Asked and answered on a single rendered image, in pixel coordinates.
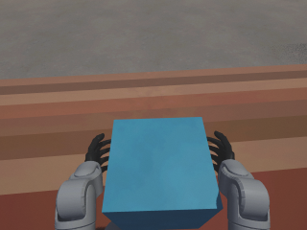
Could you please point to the right robot hand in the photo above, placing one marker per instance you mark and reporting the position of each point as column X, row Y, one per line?
column 224, row 149

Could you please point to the robot left forearm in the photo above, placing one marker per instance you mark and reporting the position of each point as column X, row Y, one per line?
column 76, row 198

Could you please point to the robot right forearm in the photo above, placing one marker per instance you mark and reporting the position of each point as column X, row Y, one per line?
column 248, row 201

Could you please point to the left robot hand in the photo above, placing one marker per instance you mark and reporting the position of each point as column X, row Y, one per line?
column 95, row 152

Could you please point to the carton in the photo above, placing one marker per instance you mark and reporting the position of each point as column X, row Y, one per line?
column 160, row 175

